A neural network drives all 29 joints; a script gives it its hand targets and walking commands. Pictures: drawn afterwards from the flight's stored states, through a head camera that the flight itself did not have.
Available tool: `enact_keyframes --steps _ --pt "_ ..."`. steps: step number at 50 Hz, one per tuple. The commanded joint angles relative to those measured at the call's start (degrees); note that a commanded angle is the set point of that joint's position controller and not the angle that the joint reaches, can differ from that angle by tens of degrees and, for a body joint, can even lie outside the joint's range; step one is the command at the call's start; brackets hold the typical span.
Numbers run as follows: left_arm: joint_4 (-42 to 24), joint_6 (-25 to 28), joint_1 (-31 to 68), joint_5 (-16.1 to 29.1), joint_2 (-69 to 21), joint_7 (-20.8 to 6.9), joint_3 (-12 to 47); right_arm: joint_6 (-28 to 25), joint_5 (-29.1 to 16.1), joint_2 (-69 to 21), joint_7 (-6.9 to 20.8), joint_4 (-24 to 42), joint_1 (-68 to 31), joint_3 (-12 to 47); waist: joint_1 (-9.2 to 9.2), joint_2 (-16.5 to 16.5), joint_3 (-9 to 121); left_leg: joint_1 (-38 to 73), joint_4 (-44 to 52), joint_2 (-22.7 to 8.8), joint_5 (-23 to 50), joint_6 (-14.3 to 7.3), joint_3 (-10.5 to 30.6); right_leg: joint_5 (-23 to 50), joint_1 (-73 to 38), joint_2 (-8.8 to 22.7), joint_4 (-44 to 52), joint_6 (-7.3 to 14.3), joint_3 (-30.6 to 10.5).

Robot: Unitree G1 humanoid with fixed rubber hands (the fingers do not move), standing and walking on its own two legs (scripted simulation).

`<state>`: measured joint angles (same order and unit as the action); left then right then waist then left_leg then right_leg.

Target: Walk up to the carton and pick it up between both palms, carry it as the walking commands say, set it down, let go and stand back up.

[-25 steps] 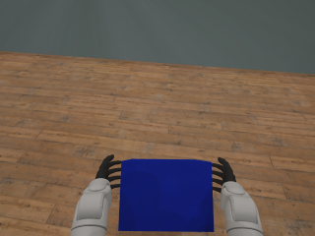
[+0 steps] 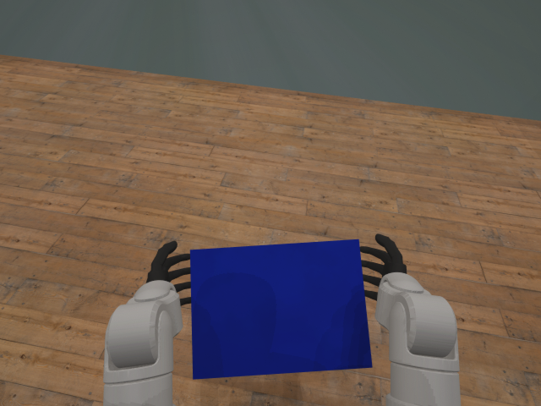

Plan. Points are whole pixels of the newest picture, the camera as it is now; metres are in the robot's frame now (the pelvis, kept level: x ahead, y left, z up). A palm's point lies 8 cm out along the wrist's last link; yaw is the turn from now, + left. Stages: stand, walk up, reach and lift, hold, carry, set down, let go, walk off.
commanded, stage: carry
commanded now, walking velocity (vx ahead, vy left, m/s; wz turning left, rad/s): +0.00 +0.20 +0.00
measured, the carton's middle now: (277, 297) +0.33 +0.01 -0.02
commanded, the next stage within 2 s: none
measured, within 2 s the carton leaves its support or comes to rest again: neither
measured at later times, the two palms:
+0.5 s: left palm (102, 320) +0.21 +0.22 +0.10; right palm (361, 349) +0.20 -0.09 +0.08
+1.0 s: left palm out of the picture +0.14 +0.35 +0.09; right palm out of the picture +0.13 +0.04 +0.04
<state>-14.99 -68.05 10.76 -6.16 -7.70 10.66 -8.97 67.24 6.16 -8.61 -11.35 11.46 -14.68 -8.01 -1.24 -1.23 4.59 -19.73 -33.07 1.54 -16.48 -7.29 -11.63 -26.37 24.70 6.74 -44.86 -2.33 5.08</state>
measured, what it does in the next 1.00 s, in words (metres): steps to the left: right foot, then left foot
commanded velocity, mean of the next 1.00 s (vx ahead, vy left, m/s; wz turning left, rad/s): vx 0.00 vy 0.20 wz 0.00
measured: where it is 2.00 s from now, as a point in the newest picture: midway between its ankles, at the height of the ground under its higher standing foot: outside the picture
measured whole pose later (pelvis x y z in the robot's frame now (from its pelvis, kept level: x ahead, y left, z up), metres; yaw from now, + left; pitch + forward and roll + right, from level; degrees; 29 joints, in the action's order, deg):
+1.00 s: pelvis -0.16 +0.20 +0.00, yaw +0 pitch +3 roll +2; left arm -13.5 -67.1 17.6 -2.1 -9.4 16.9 -9.0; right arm 65.5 6.8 -8.6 -9.1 13.3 -14.4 -12.3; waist -1.3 3.5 -1.6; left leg -29.9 -41.4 1.2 -18.0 -2.2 -6.7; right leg -19.0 20.4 3.1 -36.0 2.8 8.5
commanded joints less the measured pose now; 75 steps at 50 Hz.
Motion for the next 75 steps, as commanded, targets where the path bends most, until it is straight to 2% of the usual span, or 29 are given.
enact_keyframes --steps 1,3,5,8,10,11,12,13,17,18,21,26,28,29,32,39,43,44,45,46,47,50,62,65,66,67,70,73,75 --pt "-7.4 0.4 40.4 26.9 -53.0 -22.0 43.0 0.9 -22.1 -54.2 23.0 4.5 -27.2 35.5 1.54 8.3 18.4 21.0 8.7 -15.1 48.4 5.7 10.9 -0.5 10.0 -1.5 -16.1 1.3 1.2" --pt "-3.6 -0.1 33.2 26.0 -53.1 -22.0 40.2 0.5 -22.2 -54.1 22.4 5.2 -26.2 36.3 1.83 5.2 20.0 21.3 8.2 -14.6 43.1 0.7 10.8 -1.6 8.2 -1.0 -14.0 0.4 0.9" --pt "-3.7 0.2 36.4 26.9 -57.6 -21.9 40.2 0.3 -24.6 -56.0 22.7 8.7 -33.0 37.3 1.68 4.9 22.3 22.5 11.7 -15.3 35.2 3.1 12.0 -1.5 6.1 -2.1 -13.8 0.6 0.6" --pt "-5.3 0.9 34.6 26.7 -57.2 -21.6 40.4 -0.6 -25.3 -56.0 22.9 11.7 -33.3 39.7 1.2 8.2 25.4 22.4 11.4 -15.7 53.4 6.9 10.4 -3.4 -0.7 -3.4 -3.1 1.2 4.0" --pt "-3.5 1.4 30.2 26.7 -55.5 -21.7 39.9 -0.8 -24.2 -54.6 22.2 9.8 -30.9 39.3 -1.0 11.8 25.7 9.5 7.4 -11.2 71.3 20.9 6.2 -5.9 -20.5 -3.1 18.3 3.3 6.4" --pt "-0.1 1.5 30.0 25.1 -55.2 -21.6 38.3 -0.1 -24.0 -54.4 22.1 4.7 -28.1 39.7 -2.45 1.1 24.7 1.2 -9.5 -6.5 64.5 22.4 2.7 11.5 -27.9 4.9 34.9 7.3 -1.4" --pt "-4.8 2.4 33.2 26.7 -57.5 -21.4 40.0 0.2 -25.4 -55.6 22.5 8.5 -30.1 41.2 -1.69 -33.5 29.1 -12.2 -44.0 -4.4 -11.1 17.9 11.6 22.8 -29.2 27.8 28.0 16.0 -28.5" --pt "-4.8 2.6 33.8 25.0 -56.3 -21.6 38.1 -0.4 -27.2 -55.1 22.9 11.7 -34.0 44.2 0.2 -15.8 24.1 -21.1 -41.0 -7.7 -14.2 10.8 25.1 40.2 -29.4 25.6 18.8 18.2 -27.4" --pt "-7.2 1.8 37.2 25.8 -55.1 -22.3 39.4 -0.2 -24.8 -54.0 22.6 4.1 -28.4 40.5 -0.16 0.3 19.7 -18.4 -27.2 -3.4 -4.8 9.5 11.6 36.7 -26.7 13.4 18.4 7.4 -3.7" --pt "-5.1 1.3 34.6 25.2 -55.9 -22.5 38.6 -0.6 -24.4 -54.6 22.2 7.5 -28.3 41.6 0.18 -8.3 17.9 -15.2 -20.6 -2.5 -2.1 9.5 9.0 40.7 -21.5 12.5 21.5 7.6 -3.2" --pt "-5.5 0.8 36.0 24.4 -55.2 -21.9 38.0 0.7 -26.9 -55.2 22.2 10.1 -36.4 42.5 -0.25 -11.2 15.8 -9.4 -17.1 -0.6 -5.6 11.3 3.8 40.7 -18.1 13.8 22.8 9.2 -7.4" --pt "-0.2 -0.2 30.1 21.8 -51.4 -22.2 35.0 1.2 -26.9 -54.9 23.0 0.8 -33.9 40.5 0.54 -14.0 15.9 5.0 7.4 0.3 2.4 10.2 1.4 22.0 -15.6 10.3 16.8 1.6 -0.3" --pt "3.5 -0.5 28.7 21.8 -52.4 -22.1 34.9 1.2 -26.4 -53.5 23.4 -0.7 -31.8 40.8 1.08 -5.4 15.7 10.0 14.5 -11.5 15.6 6.7 15.3 15.5 -9.5 4.6 3.7 -1.8 4.7" --pt "3.3 -0.8 28.3 21.2 -53.8 -22.5 35.9 1.1 -26.3 -53.9 23.5 -0.8 -30.6 39.5 1.48 15.3 16.8 14.1 13.3 -20.5 26.0 2.1 26.7 -5.6 1.0 0.2 -4.3 -4.2 5.7" --pt "4.8 -0.4 31.1 23.5 -56.5 -22.7 36.7 1.1 -26.9 -54.8 23.9 1.0 -32.8 40.0 1.77 9.8 16.1 8.6 12.1 -21.2 24.5 -4.1 19.7 -11.4 5.2 0.6 -17.3 -0.7 -1.6" --pt "-10.4 1.4 44.3 31.3 -58.2 -21.9 46.1 -0.9 -22.7 -57.0 22.6 2.1 -25.8 33.4 1.93 17.1 22.3 19.3 9.2 -15.0 23.8 -1.6 13.1 -1.0 5.0 -2.2 -10.6 -1.4 1.1" --pt "-9.0 0.7 39.4 30.9 -56.9 -23.0 42.4 -1.1 -22.7 -58.5 20.6 5.4 -26.9 36.4 0.62 11.3 24.9 15.7 6.4 -14.5 21.2 0.2 14.3 9.6 -10.7 -1.4 22.2 1.2 -0.5" --pt "-6.0 0.4 36.7 30.1 -54.9 -24.0 41.5 -1.0 -21.6 -55.7 20.2 6.3 -28.4 37.8 -0.68 2.8 23.8 3.6 -0.5 -9.4 18.4 2.0 9.6 16.3 -18.8 7.0 27.5 2.5 -10.7" --pt "-1.3 0.2 32.0 27.6 -54.5 -24.4 39.0 -0.9 -22.7 -57.9 20.2 6.8 -32.6 39.5 0.39 -15.8 25.1 -6.5 -7.9 -5.0 -1.1 4.4 7.8 32.1 -25.5 19.6 25.3 7.5 -25.8" --pt "2.4 0.3 28.0 26.3 -56.8 -24.1 38.1 -1.6 -24.3 -56.7 20.3 14.3 -36.6 43.1 0.15 -19.5 23.1 -17.1 -17.9 -3.6 -9.4 6.3 10.3 38.7 -28.6 23.3 25.1 13.4 -27.5" --pt "4.6 0.4 28.3 25.7 -57.6 -24.0 37.2 -1.8 -24.0 -53.8 20.1 13.4 -37.4 43.7 0.1 -13.3 20.0 -20.3 -21.7 -4.9 -9.7 6.3 13.5 44.3 -29.4 23.1 23.2 13.7 -23.1" --pt "1.0 0.4 32.1 26.2 -58.4 -23.5 35.5 -0.5 -28.1 -56.0 21.2 15.5 -41.4 46.1 -0.26 -13.4 19.3 -19.8 -20.8 -4.7 -2.4 7.1 12.3 49.9 -30.8 14.4 19.5 8.8 -9.4" --pt "-4.3 0.7 34.5 21.2 -52.4 -21.6 35.9 2.3 -25.4 -56.9 22.9 -5.4 -27.7 39.0 0.07 -18.4 17.2 -3.3 1.5 -1.2 -0.5 10.1 2.9 43.8 -24.0 12.3 20.3 5.8 -2.4" --pt "1.8 0.1 25.7 19.7 -51.3 -22.1 34.7 1.3 -26.9 -55.0 23.2 0.6 -31.4 41.4 1.42 -4.2 20.0 13.4 19.4 -7.0 9.1 6.4 9.8 25.5 -14.0 9.6 9.2 1.5 -2.4" --pt "-1.2 0.0 34.0 23.1 -53.4 -22.4 36.9 1.2 -26.9 -55.3 23.1 -3.4 -30.4 39.8 1.51 15.8 19.5 16.7 16.7 -18.8 24.4 2.8 22.7 4.2 -3.1 3.0 -0.1 -1.5 1.7" --pt "1.8 -0.3 35.6 22.6 -57.1 -22.1 38.4 0.4 -26.8 -54.4 23.3 2.4 -34.2 39.0 1.69 23.8 15.7 17.1 12.8 -21.5 35.6 -0.9 24.7 -10.6 8.4 -2.8 -13.2 -2.4 2.8" --pt "2.5 0.5 35.5 24.6 -59.6 -22.2 39.2 -0.2 -26.0 -54.4 23.6 4.7 -34.5 39.4 1.66 9.4 17.8 17.0 9.5 -16.7 32.7 -2.6 13.9 -3.4 9.6 -1.2 -24.7 -0.7 -2.4" --pt "-5.3 2.1 43.6 30.0 -62.2 -21.4 45.8 -0.8 -24.5 -56.7 23.3 2.5 -30.5 35.6 1.11 10.6 20.0 16.3 9.4 -15.0 44.9 5.1 9.9 1.7 9.9 -2.8 -26.4 0.3 -4.3" --pt "-13.2 2.9 46.0 30.4 -59.5 -21.1 47.3 -1.7 -23.0 -56.8 23.0 5.3 -28.1 34.4 1.72 10.0 22.7 20.7 10.6 -15.0 39.7 3.0 8.9 3.0 8.8 -1.3 -25.2 -1.9 -1.4"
